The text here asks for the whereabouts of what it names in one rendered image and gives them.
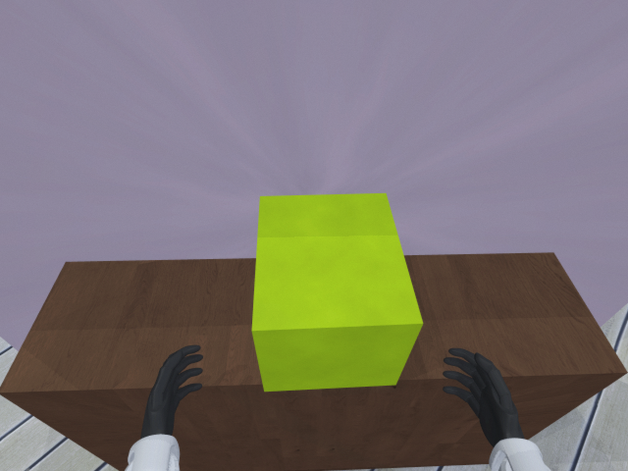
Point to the left robot hand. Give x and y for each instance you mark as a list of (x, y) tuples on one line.
[(165, 395)]

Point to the right robot forearm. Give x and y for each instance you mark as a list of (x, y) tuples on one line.
[(516, 455)]

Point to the left robot forearm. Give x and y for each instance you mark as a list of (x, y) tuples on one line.
[(155, 453)]

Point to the carton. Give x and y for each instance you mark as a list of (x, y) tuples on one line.
[(333, 306)]

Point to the pedestal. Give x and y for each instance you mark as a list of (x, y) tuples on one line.
[(94, 351)]

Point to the right robot hand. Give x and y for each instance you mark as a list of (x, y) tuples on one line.
[(490, 398)]

